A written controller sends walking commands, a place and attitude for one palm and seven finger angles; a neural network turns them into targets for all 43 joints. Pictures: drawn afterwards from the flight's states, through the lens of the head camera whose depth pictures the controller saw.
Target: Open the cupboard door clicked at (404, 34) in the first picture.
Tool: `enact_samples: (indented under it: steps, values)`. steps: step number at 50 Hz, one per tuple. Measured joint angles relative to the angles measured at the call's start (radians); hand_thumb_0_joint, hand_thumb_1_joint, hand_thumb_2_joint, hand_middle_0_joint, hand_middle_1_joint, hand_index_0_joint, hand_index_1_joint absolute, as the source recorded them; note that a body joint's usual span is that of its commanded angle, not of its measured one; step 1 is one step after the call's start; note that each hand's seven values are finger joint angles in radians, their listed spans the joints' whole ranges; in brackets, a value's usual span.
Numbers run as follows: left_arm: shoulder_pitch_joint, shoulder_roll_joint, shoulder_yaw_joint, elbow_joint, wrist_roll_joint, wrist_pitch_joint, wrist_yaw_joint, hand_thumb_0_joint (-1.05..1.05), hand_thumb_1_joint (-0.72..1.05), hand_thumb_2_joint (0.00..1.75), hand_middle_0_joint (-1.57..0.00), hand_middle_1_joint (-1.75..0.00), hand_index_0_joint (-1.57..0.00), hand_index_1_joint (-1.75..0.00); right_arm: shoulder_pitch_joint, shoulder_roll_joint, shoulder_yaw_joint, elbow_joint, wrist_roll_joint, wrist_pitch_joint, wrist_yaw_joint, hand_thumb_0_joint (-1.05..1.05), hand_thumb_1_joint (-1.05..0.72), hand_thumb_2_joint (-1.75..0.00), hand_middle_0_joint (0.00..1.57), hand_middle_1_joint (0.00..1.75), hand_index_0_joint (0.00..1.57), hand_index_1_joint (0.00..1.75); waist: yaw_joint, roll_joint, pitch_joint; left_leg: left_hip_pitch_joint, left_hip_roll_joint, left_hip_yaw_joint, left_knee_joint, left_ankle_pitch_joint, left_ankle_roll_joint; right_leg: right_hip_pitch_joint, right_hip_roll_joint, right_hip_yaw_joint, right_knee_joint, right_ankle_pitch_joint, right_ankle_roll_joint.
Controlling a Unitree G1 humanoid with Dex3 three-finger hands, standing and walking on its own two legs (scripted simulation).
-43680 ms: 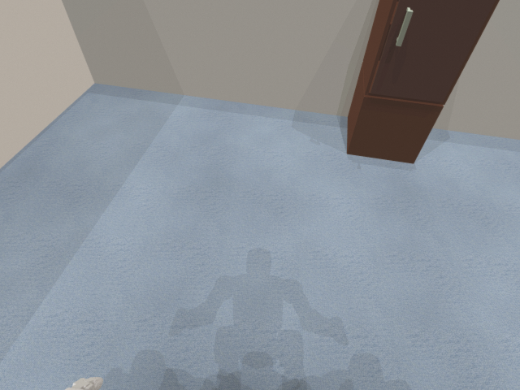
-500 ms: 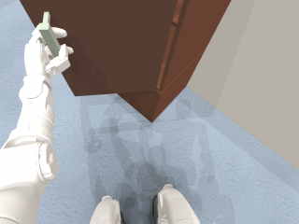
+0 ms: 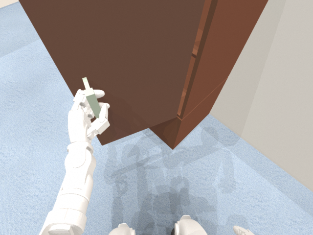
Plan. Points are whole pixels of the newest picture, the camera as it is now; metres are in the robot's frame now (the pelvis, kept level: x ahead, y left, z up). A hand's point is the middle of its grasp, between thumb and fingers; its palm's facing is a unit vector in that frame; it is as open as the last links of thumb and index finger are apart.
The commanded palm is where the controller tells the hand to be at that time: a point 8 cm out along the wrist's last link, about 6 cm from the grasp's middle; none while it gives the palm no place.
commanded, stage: pull the door open along its arc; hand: left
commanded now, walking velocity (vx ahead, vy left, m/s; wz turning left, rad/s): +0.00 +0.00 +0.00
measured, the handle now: (94, 102) +0.45 +0.16 +0.04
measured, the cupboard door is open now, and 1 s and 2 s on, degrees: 69 96 95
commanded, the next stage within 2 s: open thumb and fingers to let go in 0.58 s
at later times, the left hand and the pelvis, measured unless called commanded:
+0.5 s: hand (140, 150) +0.31 +0.04 +0.04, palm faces +0.36 -0.93 -0.02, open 6.2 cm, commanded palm +0.23 +0.06 +0.04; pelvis +0.00 -0.04 +0.00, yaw +4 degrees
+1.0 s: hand (146, 156) +0.29 +0.02 +0.04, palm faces +0.44 -0.90 -0.03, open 8.5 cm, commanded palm +0.25 +0.06 +0.04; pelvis -0.03 -0.07 -0.01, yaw +6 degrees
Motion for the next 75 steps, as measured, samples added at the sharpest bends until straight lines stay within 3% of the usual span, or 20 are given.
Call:
enact_samples:
  steps: [4,9,14,20,31,37,42,48,61,67,75]
  values:
    - [0.097,-0.114,-0.086,-0.1,0.078,0.002,0.184,0.01,0.71,0.73,-0.32,-1.31,-0.35,-1.29,-0.059,0.022,0.0,-0.013,-0.025,-0.009,0.005,0.0,-0.91,-0.9,0.2,0.3,0.2,0.3,0.025,-0.009,0.002,0.03,-0.007,-0.001,-0.004,-0.003,-0.003,0.025,-0.007,-0.001,0.011,-0.013,-0.002]
    - [0.151,-0.204,-0.184,-0.141,0.176,0.028,0.385,0.02,0.7,0.74,-0.33,-1.28,-0.35,-1.29,-0.13,0.052,0.003,-0.016,-0.054,-0.018,-0.001,0.0,-0.91,-0.9,0.2,0.3,0.2,0.3,0.053,-0.013,-0.003,0.044,-0.013,-0.015,0.007,-0.007,-0.012,0.04,-0.015,-0.013,0.034,-0.031,-0.011]
    - [0.185,-0.244,-0.246,-0.157,0.242,0.064,0.49,0.02,0.7,0.75,-0.33,-1.27,-0.34,-1.3,-0.171,0.077,0.009,-0.006,-0.073,-0.024,-0.015,0.0,-0.91,-0.9,0.2,0.3,0.2,0.3,0.072,-0.014,-0.009,0.056,-0.015,-0.032,0.011,-0.008,-0.025,0.053,-0.018,-0.029,0.049,-0.045,-0.024]
    - [0.26,-0.235,-0.319,-0.214,0.245,0.097,0.5,0.02,0.69,0.73,-0.32,-1.28,-0.34,-1.32,-0.17,0.087,0.012,0.006,-0.074,-0.036,-0.025,0.0,-0.91,-0.9,0.2,0.3,0.2,0.3,0.076,-0.011,-0.006,0.083,-0.012,-0.052,-0.001,-0.003,-0.042,0.084,-0.016,-0.049,0.046,-0.054,-0.041]
    - [0.426,-0.193,-0.439,-0.367,0.239,0.151,0.489,0.02,0.68,0.72,-0.29,-1.25,-0.32,-1.32,-0.14,0.066,0.006,0.017,-0.065,-0.085,-0.012,0.01,-0.91,-0.9,0.2,0.3,0.2,0.3,0.047,0.007,-0.005,0.112,-0.005,-0.077,-0.009,0.001,-0.07,0.113,-0.009,-0.073,0.055,-0.071,-0.068]
    - [0.354,-0.21,-0.413,-0.297,0.252,0.136,0.528,0.01,0.66,0.77,-0.31,-1.27,-0.32,-1.32,-0.16,0.05,0.004,0.05,-0.072,-0.102,-0.039,0.01,-0.91,-0.9,0.2,0.3,0.2,0.3,0.058,0.007,-0.001,0.088,-0.012,-0.094,0.008,0.009,-0.08,0.092,-0.017,-0.087,0.083,-0.077,-0.08]
    - [0.281,-0.228,-0.365,-0.231,0.235,0.121,0.53,0.01,0.59,0.77,-0.35,-1.3,-0.35,-1.32,-0.177,0.045,-0.003,0.068,-0.074,-0.104,-0.051,0.01,-0.91,-0.9,0.2,0.3,0.2,0.3,0.07,0.003,0.005,0.068,-0.019,-0.099,0.007,0.03,-0.084,0.07,-0.024,-0.092,0.092,-0.065,-0.088]
    - [0.247,-0.235,-0.332,-0.192,0.226,0.089,0.521,0.01,0.4,0.68,-0.35,-1.28,-0.36,-1.29,-0.172,0.041,-0.005,0.07,-0.072,-0.107,-0.055,0.01,-0.91,-0.9,0.2,0.3,0.2,0.3,0.073,0.004,0.009,0.055,-0.024,-0.102,0.004,0.05,-0.078,0.056,-0.028,-0.093,0.091,-0.047,-0.091]
    - [0.129,-0.249,-0.313,-0.067,0.234,0.047,0.561,0.0,-0.3,0.38,-0.3,-1.19,-0.31,-1.19,-0.16,0.038,-0.006,0.092,-0.074,-0.097,-0.068,0.01,-0.91,-0.9,0.2,0.3,0.2,0.3,0.062,0.004,0.018,0.024,-0.028,-0.085,0.03,0.059,-0.066,0.025,-0.031,-0.074,0.103,-0.022,-0.078]
    - [0.091,-0.255,-0.316,-0.024,0.24,0.046,0.581,-0.01,-0.44,0.32,-0.26,-1.01,-0.27,-1.01,-0.155,0.044,-0.001,0.099,-0.077,-0.095,-0.068,0.01,-0.91,-0.9,0.2,0.3,0.2,0.3,0.059,0.001,0.018,0.02,-0.029,-0.076,0.033,0.06,-0.057,0.024,-0.032,-0.065,0.095,-0.01,-0.067]
    - [0.073,-0.258,-0.343,0.001,0.25,0.047,0.587,-0.01,-0.49,0.3,-0.25,-0.7,-0.25,-0.7,-0.158,0.054,0.006,0.094,-0.081,-0.095,-0.058,0.01,-0.91,-0.9,0.2,0.3,0.2,0.3,0.058,-0.001,0.016,0.017,-0.031,-0.066,0.043,0.054,-0.042,0.023,-0.033,-0.054,0.092,-0.003,-0.053]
